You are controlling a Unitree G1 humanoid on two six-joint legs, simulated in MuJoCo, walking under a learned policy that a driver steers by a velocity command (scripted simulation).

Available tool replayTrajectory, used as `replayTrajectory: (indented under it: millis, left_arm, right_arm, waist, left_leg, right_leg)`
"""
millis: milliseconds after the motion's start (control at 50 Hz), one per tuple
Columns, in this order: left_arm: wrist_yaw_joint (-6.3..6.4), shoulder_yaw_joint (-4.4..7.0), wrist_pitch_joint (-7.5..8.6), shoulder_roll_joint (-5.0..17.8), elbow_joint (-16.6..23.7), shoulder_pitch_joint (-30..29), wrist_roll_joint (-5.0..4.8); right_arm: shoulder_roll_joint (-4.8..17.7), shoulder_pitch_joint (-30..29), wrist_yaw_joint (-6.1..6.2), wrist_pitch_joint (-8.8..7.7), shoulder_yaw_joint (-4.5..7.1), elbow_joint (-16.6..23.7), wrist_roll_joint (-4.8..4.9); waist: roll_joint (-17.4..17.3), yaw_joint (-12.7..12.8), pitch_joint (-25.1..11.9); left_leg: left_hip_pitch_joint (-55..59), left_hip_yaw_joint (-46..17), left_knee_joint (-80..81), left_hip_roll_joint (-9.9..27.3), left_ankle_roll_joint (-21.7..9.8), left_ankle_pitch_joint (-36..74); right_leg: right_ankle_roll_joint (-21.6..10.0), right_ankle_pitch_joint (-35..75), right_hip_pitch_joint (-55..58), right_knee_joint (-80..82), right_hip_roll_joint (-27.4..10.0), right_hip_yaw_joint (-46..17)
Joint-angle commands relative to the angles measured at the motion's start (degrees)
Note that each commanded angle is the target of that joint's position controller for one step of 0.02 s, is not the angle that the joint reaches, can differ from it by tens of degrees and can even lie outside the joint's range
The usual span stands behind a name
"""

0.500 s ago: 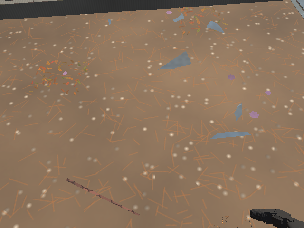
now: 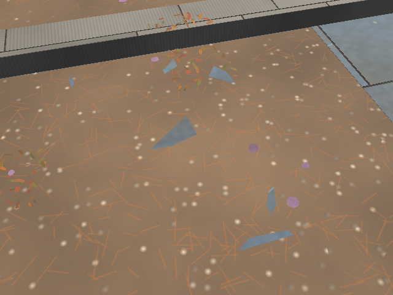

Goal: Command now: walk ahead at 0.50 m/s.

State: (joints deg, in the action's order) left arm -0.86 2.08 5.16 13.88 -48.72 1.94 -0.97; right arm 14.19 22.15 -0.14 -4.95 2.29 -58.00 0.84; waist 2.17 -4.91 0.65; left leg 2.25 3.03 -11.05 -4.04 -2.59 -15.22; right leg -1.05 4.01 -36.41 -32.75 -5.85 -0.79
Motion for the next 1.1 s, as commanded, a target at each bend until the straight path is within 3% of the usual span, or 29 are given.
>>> replayTrajectory:
  millis: [20, 60, 80, 100, 120, 140, 160, 180, 200, 220, 260, 360, 440, 520, 580, 620, 640, 660, 680, 700, 720, 740, 760, 800, 880, 940, 1020, 1080, 1100]
  left_arm:
    - [-1.14, 0.68, 1.26, 4.5, 5.7, -6.8, -0.28]
    - [-1.38, 1.68, 1.53, 6.8, 4.9, -1.8, -0.29]
    - [-1.11, 3.02, 1.61, 9.0, 2.6, 6.2, -0.16]
    - [-0.53, 4.44, 1.66, 12.8, 0.0, 17.8, 0.49]
    - [-0.25, 5.92, 1.18, 18.8, -1.5, 24.7, 1.39]
    - [-0.28, 4.43, 1.02, 13.4, -1.5, 25.2, 1.2]
    - [-0.08, 3.35, 1.15, 10.2, -0.9, 19.9, 0.89]
    - [0.0, 2.64, 1.26, 8.1, 0.2, 14.6, 0.83]
    - [-0.23, 2.04, 1.48, 6.0, 0.4, 11.0, 0.92]
    - [-0.4, 1.66, 1.85, 4.6, 0.3, 8.9, 1.33]
    - [-0.52, 1.9, 2.26, 4.6, -0.7, 8.7, 1.86]
    - [1.05, 2.74, 2.29, 7.0, -2.5, 11.0, 2.23]
    - [2.12, 3.14, 1.63, 8.7, -3.0, 13.3, 1.61]
    - [2.41, 3.71, -0.05, 9.7, -4.4, 17.5, 0.7]
    - [2.7, 4.35, -1.32, 11.6, -3.6, 15.9, 0.19]
    - [3.05, 4.7, -2.21, 13.2, -2.7, 14.2, 0.02]
    - [3.11, 4.44, -2.26, 12.9, -2.1, 13.4, -0.13]
    - [2.8, 2.99, -1.48, 8.4, -0.5, 15.1, 1.89]
    - [1.81, 1.16, 0.86, 3.1, 2.3, 18.9, 1.17]
    - [1.07, 2.34, 2.79, 8.8, 2.7, 11.9, -1.25]
    - [0.92, 2.46, 3.28, 9.1, 3.1, 10.2, -2.26]
    - [1.53, 2.56, 2.97, 8.7, 1.8, 10.6, -1.09]
    - [1.98, 3.16, 2.24, 9.2, 1.4, 10.4, 0.27]
    - [2.13, 3.34, 0.22, 8.2, 1.2, 12.4, 0.66]
    - [2.66, 2.69, -1.33, 5.8, 1.9, 11.0, 1.36]
    - [2.14, 2.08, -1.2, 5.1, 2.8, 6.5, 1.11]
    - [1.21, 2.07, -0.84, 6.0, 3.3, 3.0, 0.98]
    - [0.65, 2.4, -0.24, 7.0, 2.7, 4.6, 1.68]
    - [0.61, 2.62, 0.08, 7.7, 1.8, 6.9, 2.21]
  right_arm:
    - [9.7, 2.7, 0.52, 0.58, 2.15, 0.9, 0.27]
    - [10.7, 0.8, 0.63, 1.2, 2.48, 1.4, 0.19]
    - [9.8, 0.2, 0.56, 1.52, 2.11, 1.8, 0.03]
    - [7.7, -0.2, 0.49, 1.45, 1.09, 3.2, -0.7]
    - [0.2, 6.7, -0.09, 0.28, -1.12, 4.0, -0.77]
    - [3.3, 5.8, -0.27, -1.07, -0.48, 2.8, 0.62]
    - [8.8, 0.2, -0.24, -1.65, 1.18, 4.4, 2.4]
    - [8.9, -3.2, 0.12, -1.64, 1.35, 5.3, 2.49]
    - [7.9, -4.7, 0.6, -1.1, 1.64, 5.4, 1.78]
    - [6.8, -3.7, 0.84, -0.1, 2.04, 5.0, 1.36]
    - [3.5, -1.5, 0.7, 1.54, 1.83, 4.5, 1.29]
    - [3.4, -7.9, 0.43, 2.27, 2.46, 8.0, 0.6]
    - [2.0, -16.0, -1.15, 1.84, 1.72, 11.2, 0.12]
    - [1.7, -22.3, -2.67, 1.85, 1.29, 15.2, 0.3]
    - [3.5, -21.5, -3.63, 2.04, 2.1, 17.2, 0.58]
    - [7.2, -12.1, -3.58, 2.27, 4.12, 16.0, 0.95]
    - [10.8, -2.8, -2.77, 2.38, 6.16, 13.7, 1.01]
    - [16.5, 2.8, -1.34, 2.93, 7.61, 12.3, 0.94]
    - [19.1, -0.4, -1.54, 2.09, 7.35, 14.6, 0.02]
    - [13.5, -0.2, -1.81, 1.64, 5.68, 14.9, -0.69]
    - [10.7, -3.3, -1.75, 1.11, 4.86, 14.9, -0.9]
    - [8.8, -7.6, -1.82, 0.81, 4.27, 15.6, -0.36]
    - [6.9, -10.7, -1.58, 0.84, 3.73, 16.0, -0.2]
    - [6.9, -12.0, -1.25, 0.74, 3.43, 16.3, -1.07]
    - [8.6, -11.2, -0.05, 0.72, 3.59, 14.6, -1.05]
    - [8.3, -11.0, 0.75, 1.8, 3.21, 13.8, -0.78]
    - [7.8, -9.8, 1.01, 2.64, 2.55, 11.7, -1.31]
    - [7.0, -11.1, 1.08, 2.97, 2.02, 10.7, -0.77]
    - [6.6, -10.5, 1.12, 2.97, 1.78, 10.2, -0.56]
  waist:
    - [-5.1, 1.1, 4.3]
    - [-6.8, 4.6, 0.8]
    - [-6.4, 8.8, -3.9]
    - [-3.9, 13.2, -12.3]
    - [9.9, 11.3, -21.8]
    - [10.0, 12.5, -25.0]
    - [6.9, 11.6, -14.4]
    - [3.8, 9.6, -9.0]
    - [1.8, 8.0, -4.7]
    - [2.9, 5.9, -2.5]
    - [3.2, 4.2, -1.1]
    - [1.2, 4.3, 1.9]
    - [-0.2, 6.9, 4.0]
    - [-0.8, 8.9, 5.8]
    - [1.5, 6.4, 3.2]
    - [3.2, 0.5, -3.0]
    - [1.5, -4.4, -7.9]
    - [-10.2, -3.7, -12.5]
    - [-18.0, 2.0, -20.7]
    - [-8.4, -1.8, -19.5]
    - [-6.5, -0.3, -12.7]
    - [-0.7, 2.5, -8.1]
    - [-1.0, 4.1, -6.0]
    - [-2.8, 6.4, -5.4]
    - [-4.9, 6.8, -5.7]
    - [-6.5, 4.8, -6.3]
    - [-7.3, 3.1, -5.5]
    - [-7.2, 5.0, -4.7]
    - [-5.8, 6.4, -5.2]
  left_leg:
    - [1.5, -8.0, -0.3, 18.7, -8.1, 19.7]
    - [3.0, -7.2, -6.6, 18.6, -6.8, 33.2]
    - [0.5, -5.8, -16.1, 15.9, -5.5, 40.5]
    - [-9.9, -3.9, -31.4, 12.7, -3.7, 33.0]
    - [-34.3, -1.1, -54.9, 2.5, 0.8, 4.0]
    - [-41.2, -10.7, -63.4, 1.5, 0.2, -17.3]
    - [-45.7, -11.3, -66.2, 4.8, -0.8, -14.2]
    - [-44.6, -9.6, -63.9, 8.2, -1.0, -8.5]
    - [-42.3, -8.9, -60.2, 10.1, -0.7, -4.6]
    - [-38.7, -9.3, -57.3, 11.7, -0.6, -1.7]
    - [-35.3, -8.9, -56.1, 12.2, -0.2, 1.1]
    - [-42.4, -9.9, -45.2, 11.7, 0.9, 13.2]
    - [-41.7, -5.0, -32.8, 11.0, 0.7, 20.2]
    - [-45.8, -2.1, -27.4, 10.2, -0.9, 15.7]
    - [-39.3, 2.4, -26.0, 6.4, -3.5, 7.8]
    - [-25.5, 5.1, -25.3, 1.6, -6.3, 4.0]
    - [-10.5, 3.3, -20.7, 0.0, -8.6, 7.7]
    - [5.8, -15.4, -20.4, 11.8, -12.4, 10.3]
    - [20.0, -49.8, -9.7, 24.8, -24.8, 6.5]
    - [18.6, -45.0, -6.7, 24.4, -21.3, 15.6]
    - [11.3, -33.5, -8.4, 22.8, -18.8, 27.4]
    - [2.1, -24.9, -9.4, 19.9, -16.0, 35.5]
    - [-4.5, -20.0, -8.5, 17.9, -14.5, 38.3]
    - [-11.8, -15.7, -6.3, 15.9, -13.7, 44.4]
    - [-12.9, -8.8, -5.8, 13.2, -12.2, 52.0]
    - [-11.3, -6.1, -6.1, 11.4, -9.5, 47.6]
    - [-8.1, -8.2, -7.9, 13.2, -9.0, 41.8]
    - [-7.1, -10.6, -13.4, 13.8, -7.7, 38.6]
    - [-8.0, -10.3, -16.2, 11.9, -5.6, 35.1]
  right_leg:
    - [-1.7, -4.0, -1.0, 3.3, 1.2, 0.4]
    - [-3.5, -8.0, 7.5, 4.6, 3.7, 2.4]
    - [-5.0, -7.5, 19.1, 5.8, 5.4, 3.5]
    - [-8.3, -6.2, 37.4, 3.3, -1.0, -3.1]
    - [-17.3, -14.0, 61.2, 6.4, -16.7, -29.1]
    - [-18.2, -19.3, 61.6, 14.1, -19.2, -41.0]
    - [-14.4, -19.7, 53.1, 15.2, -17.2, -31.1]
    - [-12.1, -16.5, 44.0, 16.9, -14.8, -22.4]
    - [-10.6, -13.8, 36.4, 19.6, -12.4, -16.3]
    - [-9.0, -12.0, 31.2, 21.8, -10.1, -11.0]
    - [-9.0, -7.8, 26.3, 24.4, -8.6, -5.3]
    - [-9.1, -0.6, 28.1, 26.4, -8.1, 3.8]
    - [-8.0, -0.1, 31.1, 27.1, -8.2, 8.9]
    - [-7.7, 5.1, 40.8, 23.3, -11.0, 11.1]
    - [-6.0, 25.9, 43.9, 15.4, -11.6, 13.5]
    - [-4.4, 40.3, 42.2, 0.6, -10.5, 14.9]
    - [-2.2, 34.2, 35.1, -12.8, -7.9, 15.8]
    - [0.4, -2.7, 18.1, -31.8, -3.4, 15.2]
    - [3.0, -39.5, -1.8, -49.4, 9.2, 3.6]
    - [1.8, -37.1, -6.6, -51.2, 5.9, -4.4]
    - [0.8, -32.6, -7.0, -48.0, 3.3, -3.4]
    - [1.1, -29.1, -3.8, -43.2, 0.2, -2.8]
    - [1.4, -27.5, -0.5, -39.2, -1.2, -2.3]
    - [2.1, -25.2, 5.6, -35.7, -1.7, -2.1]
    - [3.8, -16.1, 5.2, -23.5, -0.1, -0.5]
    - [3.8, -6.6, 7.6, -11.2, 1.0, 0.3]
    - [3.1, -4.3, 9.7, -2.9, 2.3, -0.1]
    - [0.6, -5.9, 13.4, 4.0, 3.4, 0.2]
    - [-0.8, 4.3, 19.0, 9.7, 3.1, -0.2]
